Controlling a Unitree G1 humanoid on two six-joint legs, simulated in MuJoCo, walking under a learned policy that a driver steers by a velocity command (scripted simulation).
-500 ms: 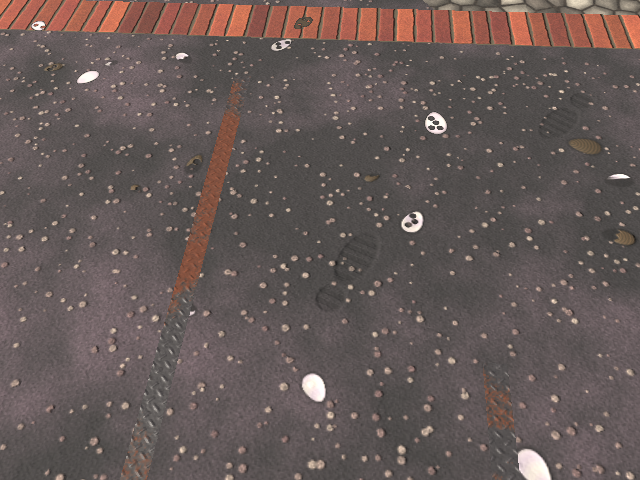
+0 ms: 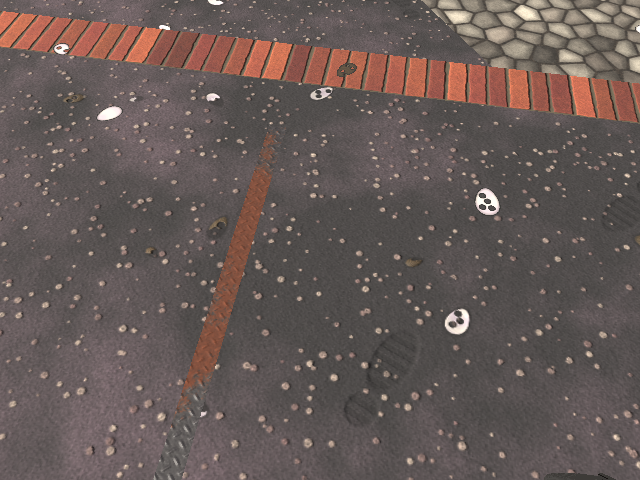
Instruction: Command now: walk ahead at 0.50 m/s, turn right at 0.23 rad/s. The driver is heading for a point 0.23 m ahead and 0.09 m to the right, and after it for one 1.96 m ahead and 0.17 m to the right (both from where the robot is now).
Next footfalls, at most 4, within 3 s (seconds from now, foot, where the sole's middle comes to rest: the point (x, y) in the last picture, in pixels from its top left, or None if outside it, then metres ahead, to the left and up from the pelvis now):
0.54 right None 0.42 -0.17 -0.76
1.10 left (358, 339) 0.78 -0.02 -0.76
1.58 right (429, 242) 1.08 -0.20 -0.76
2.06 left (342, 175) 1.30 0.03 -0.76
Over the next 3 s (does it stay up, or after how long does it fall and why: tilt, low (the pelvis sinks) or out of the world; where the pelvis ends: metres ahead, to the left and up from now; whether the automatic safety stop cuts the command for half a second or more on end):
stays up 1.67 -0.20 0.00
